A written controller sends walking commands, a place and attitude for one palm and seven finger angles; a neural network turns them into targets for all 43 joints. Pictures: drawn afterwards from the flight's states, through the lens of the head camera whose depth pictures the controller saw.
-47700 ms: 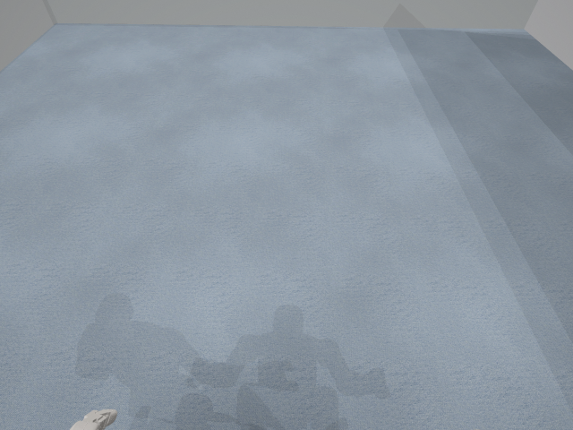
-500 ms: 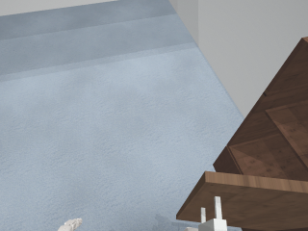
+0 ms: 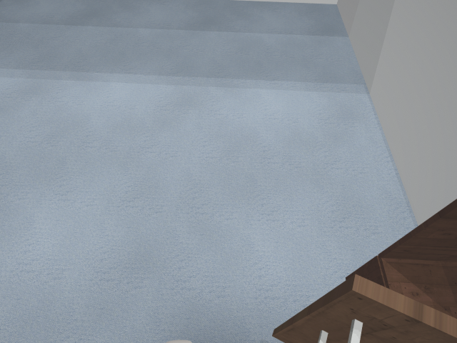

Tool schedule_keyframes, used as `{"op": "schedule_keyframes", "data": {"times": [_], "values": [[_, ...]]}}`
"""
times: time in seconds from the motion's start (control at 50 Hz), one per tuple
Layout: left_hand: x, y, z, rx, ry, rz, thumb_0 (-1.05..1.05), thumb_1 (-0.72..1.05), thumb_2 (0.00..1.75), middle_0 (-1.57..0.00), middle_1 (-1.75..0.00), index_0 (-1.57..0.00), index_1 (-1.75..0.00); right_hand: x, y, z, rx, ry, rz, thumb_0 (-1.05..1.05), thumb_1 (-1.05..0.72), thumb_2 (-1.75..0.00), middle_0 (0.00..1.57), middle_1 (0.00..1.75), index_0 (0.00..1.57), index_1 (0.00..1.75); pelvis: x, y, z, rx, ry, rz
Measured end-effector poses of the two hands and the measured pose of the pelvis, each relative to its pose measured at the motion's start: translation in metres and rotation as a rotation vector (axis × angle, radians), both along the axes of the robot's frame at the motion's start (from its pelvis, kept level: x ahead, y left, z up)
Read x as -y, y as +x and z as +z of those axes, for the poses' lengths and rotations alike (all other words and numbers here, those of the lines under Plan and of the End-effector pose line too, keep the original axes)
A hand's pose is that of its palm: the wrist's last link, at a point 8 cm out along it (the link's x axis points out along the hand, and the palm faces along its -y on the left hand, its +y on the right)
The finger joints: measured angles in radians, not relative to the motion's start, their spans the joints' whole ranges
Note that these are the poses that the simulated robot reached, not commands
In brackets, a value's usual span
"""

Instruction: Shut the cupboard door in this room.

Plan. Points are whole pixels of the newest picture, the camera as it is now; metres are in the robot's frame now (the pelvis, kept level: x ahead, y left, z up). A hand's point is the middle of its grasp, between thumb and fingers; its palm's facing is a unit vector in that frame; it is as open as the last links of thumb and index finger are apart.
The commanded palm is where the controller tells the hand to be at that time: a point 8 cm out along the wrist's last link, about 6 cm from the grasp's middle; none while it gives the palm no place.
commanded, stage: turn or walk to find it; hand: left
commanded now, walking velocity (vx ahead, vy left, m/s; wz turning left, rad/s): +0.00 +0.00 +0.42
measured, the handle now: out of the picture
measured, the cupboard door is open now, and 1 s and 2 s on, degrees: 68 59 54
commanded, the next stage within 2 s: none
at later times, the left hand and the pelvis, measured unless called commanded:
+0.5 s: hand out of the picture +0.09 +0.17 -0.14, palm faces +0.18 -0.95 -0.26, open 7.3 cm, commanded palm none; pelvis +0.00 -0.03 +0.00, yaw +11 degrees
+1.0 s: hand out of the picture -0.05 +0.21 -0.17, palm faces +0.41 -0.88 -0.25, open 7.4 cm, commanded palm none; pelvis -0.01 +0.00 +0.01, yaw +23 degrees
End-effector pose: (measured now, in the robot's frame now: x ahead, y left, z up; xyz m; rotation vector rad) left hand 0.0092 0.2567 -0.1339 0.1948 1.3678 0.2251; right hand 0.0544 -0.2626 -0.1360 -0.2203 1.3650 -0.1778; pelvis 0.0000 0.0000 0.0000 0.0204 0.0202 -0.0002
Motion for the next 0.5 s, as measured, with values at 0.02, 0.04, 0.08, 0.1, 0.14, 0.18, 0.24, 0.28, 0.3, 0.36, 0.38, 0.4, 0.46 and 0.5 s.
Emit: {"op": "schedule_keyframes", "data": {"times": [0.02, 0.04, 0.08, 0.1, 0.14, 0.18, 0.24, 0.28, 0.3, 0.36, 0.38, 0.4, 0.46, 0.5], "values": [[-0.007, -0.008, -0.006, -0.019, -0.003, 0.016, 0.00, 0.91, 0.90, -0.21, -0.30, -0.21, -0.30, -0.002, 0.000, -0.001, 0.002, -0.012, 0.010, 0.00, -0.91, -0.90, 0.20, 0.30, 0.18, 0.30, -0.004, 0.001, -0.004, -0.002, -0.007, 0.009], [-0.012, -0.014, -0.010, -0.041, -0.004, 0.028, 0.01, 0.91, 0.90, -0.20, -0.30, -0.21, -0.30, -0.005, 0.000, 0.001, 0.005, -0.019, 0.016, 0.00, -0.91, -0.90, 0.20, 0.30, 0.18, 0.30, -0.006, 0.000, -0.006, -0.001, 0.000, 0.014], [-0.019, -0.021, -0.011, -0.082, -0.003, 0.041, 0.01, 0.91, 0.90, -0.20, -0.30, -0.20, -0.30, -0.011, -0.001, 0.006, 0.016, -0.026, 0.023, 0.00, -0.91, -0.90, 0.20, 0.30, 0.18, 0.30, -0.010, 0.000, -0.003, -0.001, -0.003, 0.022], [-0.021, -0.022, -0.010, -0.092, -0.004, 0.045, 0.01, 0.91, 0.90, -0.20, -0.30, -0.20, -0.30, -0.013, -0.002, 0.008, 0.019, -0.029, 0.025, 0.00, -0.91, -0.90, 0.20, 0.30, 0.18, 0.30, -0.011, 0.000, -0.001, -0.004, -0.008, 0.026], [-0.022, -0.017, -0.006, -0.086, -0.011, 0.047, 0.01, 0.91, 0.90, -0.20, -0.30, -0.20, -0.30, -0.018, -0.002, 0.011, 0.022, -0.029, 0.032, 0.00, -0.91, -0.90, 0.20, 0.30, 0.19, 0.30, -0.012, 0.000, 0.003, -0.009, -0.018, 0.038], [-0.021, -0.007, -0.003, -0.054, -0.017, 0.047, 0.01, 0.91, 0.90, -0.20, -0.30, -0.20, -0.30, -0.022, -0.002, 0.012, 0.022, -0.019, 0.041, 0.00, -0.91, -0.90, 0.20, 0.30, 0.19, 0.30, -0.012, 0.000, 0.006, -0.012, -0.024, 0.052], [-0.014, 0.015, 0.002, 0.015, -0.019, 0.040, 0.01, 0.91, 0.90, -0.20, -0.30, -0.20, -0.30, -0.026, 0.000, 0.010, 0.027, 0.005, 0.052, 0.00, -0.91, -0.90, 0.20, 0.30, 0.19, 0.30, -0.009, 0.000, 0.008, -0.012, -0.026, 0.073], [-0.007, 0.031, 0.005, 0.068, -0.018, 0.034, 0.01, 0.91, 0.90, -0.20, -0.30, -0.20, -0.30, -0.026, 0.002, 0.006, 0.032, 0.024, 0.058, 0.00, -0.91, -0.90, 0.20, 0.30, 0.20, 0.30, -0.004, -0.001, 0.007, -0.010, -0.024, 0.088], [-0.003, 0.040, 0.006, 0.095, -0.016, 0.031, 0.01, 0.91, 0.90, -0.20, -0.30, -0.20, -0.30, -0.025, 0.004, 0.003, 0.034, 0.035, 0.061, 0.00, -0.91, -0.90, 0.20, 0.30, 0.20, 0.30, -0.001, -0.001, 0.007, -0.009, -0.022, 0.097], [0.013, 0.061, 0.012, 0.179, -0.005, 0.025, 0.01, 0.91, 0.90, -0.20, -0.30, -0.20, -0.30, -0.019, 0.010, -0.007, 0.045, 0.067, 0.072, 0.00, -0.91, -0.90, 0.20, 0.30, 0.20, 0.30, 0.012, -0.001, 0.002, -0.007, -0.010, 0.123], [0.018, 0.066, 0.013, 0.207, 0.003, 0.024, 0.01, 0.91, 0.90, -0.20, -0.30, -0.20, -0.30, -0.016, 0.013, -0.012, 0.050, 0.079, 0.076, 0.00, -0.91, -0.90, 0.20, 0.30, 0.20, 0.30, 0.017, -0.001, -0.001, -0.006, -0.002, 0.132], [0.023, 0.069, 0.015, 0.229, 0.011, 0.025, 0.01, 0.91, 0.90, -0.20, -0.30, -0.20, -0.30, -0.012, 0.017, -0.016, 0.056, 0.089, 0.080, 0.00, -0.91, -0.90, 0.20, 0.30, 0.20, 0.30, 0.021, -0.001, -0.003, 0.000, -0.008, 0.143], [0.036, 0.066, 0.024, 0.267, 0.020, 0.046, 0.00, 0.91, 0.90, -0.20, -0.30, -0.20, -0.30, -0.004, 0.030, -0.018, 0.060, 0.100, 0.107, 0.00, -0.91, -0.90, 0.20, 0.30, 0.20, 0.30, 0.028, -0.002, 0.000, 0.011, 0.004, 0.182], [0.042, 0.058, 0.027, 0.265, 0.021, 0.070, 0.00, 0.91, 0.90, -0.20, -0.30, -0.21, -0.30, -0.001, 0.035, -0.016, 0.046, 0.105, 0.130, 0.00, -0.91, -0.90, 0.20, 0.30, 0.20, 0.30, 0.031, -0.002, 0.003, 0.014, 0.012, 0.200]]}}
